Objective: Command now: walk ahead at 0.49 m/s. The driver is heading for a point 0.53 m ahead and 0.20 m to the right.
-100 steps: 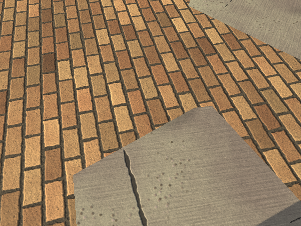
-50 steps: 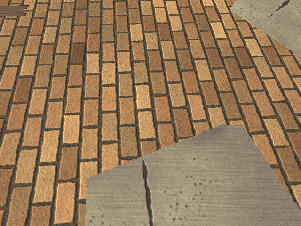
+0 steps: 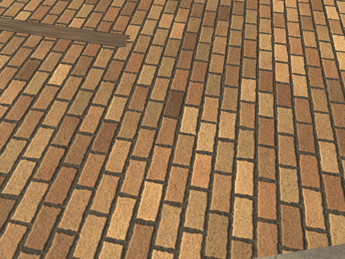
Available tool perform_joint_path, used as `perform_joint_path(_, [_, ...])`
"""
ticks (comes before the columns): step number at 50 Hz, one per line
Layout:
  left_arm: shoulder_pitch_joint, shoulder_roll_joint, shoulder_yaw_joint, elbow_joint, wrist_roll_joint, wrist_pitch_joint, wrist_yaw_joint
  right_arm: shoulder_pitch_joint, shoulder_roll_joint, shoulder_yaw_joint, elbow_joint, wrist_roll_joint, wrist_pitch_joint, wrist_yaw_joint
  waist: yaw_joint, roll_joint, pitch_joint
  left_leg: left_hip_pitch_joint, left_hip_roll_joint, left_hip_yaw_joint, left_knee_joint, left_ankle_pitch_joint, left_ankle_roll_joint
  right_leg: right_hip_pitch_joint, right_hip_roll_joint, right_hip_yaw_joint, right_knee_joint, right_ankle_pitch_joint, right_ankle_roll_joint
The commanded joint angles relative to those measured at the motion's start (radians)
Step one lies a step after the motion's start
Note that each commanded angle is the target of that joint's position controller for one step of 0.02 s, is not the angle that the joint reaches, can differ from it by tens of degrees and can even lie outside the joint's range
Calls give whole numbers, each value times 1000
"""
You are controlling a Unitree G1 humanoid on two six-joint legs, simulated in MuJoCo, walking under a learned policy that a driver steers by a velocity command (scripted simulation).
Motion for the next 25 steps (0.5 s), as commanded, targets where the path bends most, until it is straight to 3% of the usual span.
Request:
perform_joint_path(1, [-122, 18, -11, -94, -8, -16, -17, -6, -175, -37, -47, 8, -15, -13, -7, 103, 90, -86, 249, -88, -112, 271, 143, 52, 41, -36, -163, 131, -10])
perform_joint_path(4, [-179, 33, -12, -127, -15, -17, -38, 26, -180, -41, -21, 9, -7, -15, -13, 96, 102, 45, 301, -60, -77, 308, 125, 22, 56, -23, -231, 95, -50])
perform_joint_path(6, [-177, 49, -8, -142, -16, -16, -51, 19, -189, -45, -16, 7, 3, -19, 5, 105, 79, 123, 322, -31, -9, 475, 104, 46, 86, -32, -245, 7, -83])
perform_joint_path(8, [-80, 96, 14, -131, -14, -9, -50, 5, -214, -52, -24, -4, 17, -28, 62, 147, -17, 176, 313, 4, 161, 848, 74, 198, 156, -79, -222, -94, -119])
perform_joint_path(9, [56, 133, 37, -98, -12, -4, -44, -11, -216, -50, -33, -8, 28, -34, 135, 146, -100, 149, 280, 46, 354, 971, 48, 378, 202, -109, -243, -92, -145])
perform_joint_path(10, [204, 185, 58, -72, -10, 3, -32, -1, -207, -41, -55, -17, 30, -44, 194, 101, -201, -56, 254, 63, 615, 803, 15, 677, 125, 15, -217, -58, -189])
perform_joint_path(11, [286, 294, 83, -64, -8, 2, -31, 144, -72, 5, -87, -32, 5, -24, 125, -146, -361, -510, 79, 33, 1047, 148, -59, 1107, -146, 543, -245, -236, -395])
perform_joint_path(12, [319, 213, 63, -55, -18, 5, -29, 92, -111, 3, -72, -15, -32, -8, 163, -122, -443, -675, 3, -138, 1172, -313, -54, 1187, -204, 843, -445, -389, -419])
perform_joint_path(13, [257, 174, 49, -65, -10, 6, -23, -34, -184, -18, -118, 28, -55, 3, 171, -80, -271, -773, 66, -172, 1203, -254, -33, 1073, -174, 701, -474, -411, -348])
perform_joint_path(14, [180, 150, 39, -82, -7, 7, -21, -126, -180, -13, -143, 25, -66, 0, 147, 38, -146, -754, 114, -153, 1127, -171, -13, 886, -129, 568, -496, -330, -298])
perform_joint_path(16, [108, 118, 28, -108, 10, 1, -20, -134, -180, -22, -149, -10, -61, -13, 75, 60, -41, -627, 171, -143, 985, -103, -23, 615, -63, 405, -518, -17, -282])
perform_joint_path(17, [80, 115, 27, -119, 14, 3, -17, -93, -166, -24, -154, -13, -49, -13, 30, 17, -58, -591, 177, -149, 949, -86, -37, 570, -46, 386, -541, -44, -293])
perform_joint_path(18, [63, 108, 27, -126, 9, 2, -14, -85, -151, -22, -146, -18, -36, -19, 23, 39, -50, -569, 186, -138, 923, -68, -45, 520, -20, 359, -570, -65, -287])
perform_joint_path(19, [72, 131, 33, -124, 6, -1, -9, -82, -141, -21, -157, -19, -25, -21, 16, -4, -40, -567, 180, -125, 885, -54, -69, 470, -32, 345, -578, -22, -311])
perform_joint_path(21, [103, 140, 37, -116, -2, -3, 3, -153, -131, -16, -185, -26, -15, -26, 36, 9, -2, -587, 178, -115, 761, 38, -104, 422, -4, 285, -590, 2, -301])
perform_joint_path(25, [174, 161, 45, -96, -14, 12, 23, -323, -91, -2, -227, -21, -30, -17, 106, -1, 4, -511, 113, -99, 442, 307, -117, 405, 58, 234, -554, -78, -229])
